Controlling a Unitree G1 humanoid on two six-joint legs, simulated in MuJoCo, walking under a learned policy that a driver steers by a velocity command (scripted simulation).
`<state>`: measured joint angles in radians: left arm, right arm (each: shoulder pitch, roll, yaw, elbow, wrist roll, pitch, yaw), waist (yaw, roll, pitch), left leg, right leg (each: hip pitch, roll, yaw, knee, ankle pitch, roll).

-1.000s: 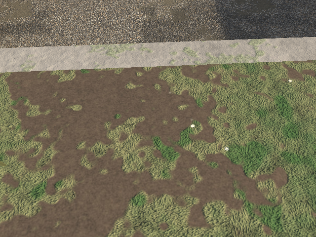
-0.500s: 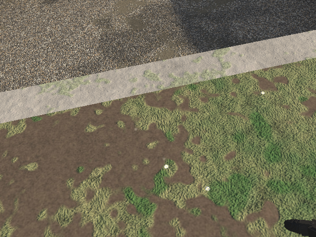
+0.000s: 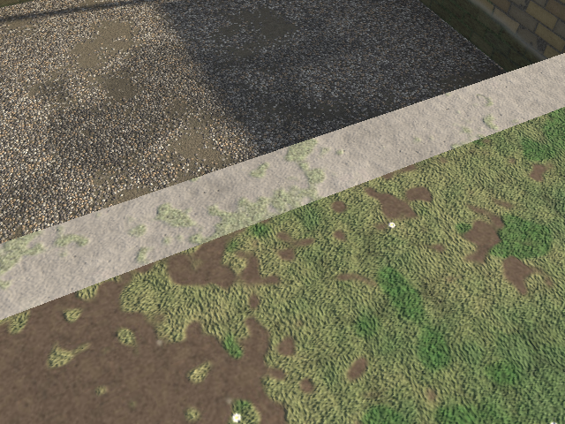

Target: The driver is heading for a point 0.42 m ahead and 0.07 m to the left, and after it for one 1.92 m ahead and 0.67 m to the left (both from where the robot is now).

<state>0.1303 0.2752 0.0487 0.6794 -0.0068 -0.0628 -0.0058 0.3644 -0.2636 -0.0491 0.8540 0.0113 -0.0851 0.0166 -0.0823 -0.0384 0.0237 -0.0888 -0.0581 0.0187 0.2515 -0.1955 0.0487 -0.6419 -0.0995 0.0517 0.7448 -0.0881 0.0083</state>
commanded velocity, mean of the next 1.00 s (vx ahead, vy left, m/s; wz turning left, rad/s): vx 0.50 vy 0.00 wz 0.35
